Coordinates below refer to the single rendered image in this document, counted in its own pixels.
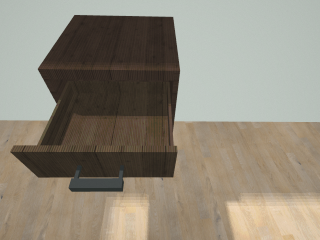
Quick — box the handle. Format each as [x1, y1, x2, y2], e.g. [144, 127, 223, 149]
[68, 165, 124, 192]

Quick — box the cabinet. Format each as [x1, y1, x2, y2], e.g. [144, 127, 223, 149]
[38, 15, 180, 131]

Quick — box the drawer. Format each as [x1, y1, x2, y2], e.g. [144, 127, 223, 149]
[10, 81, 178, 178]

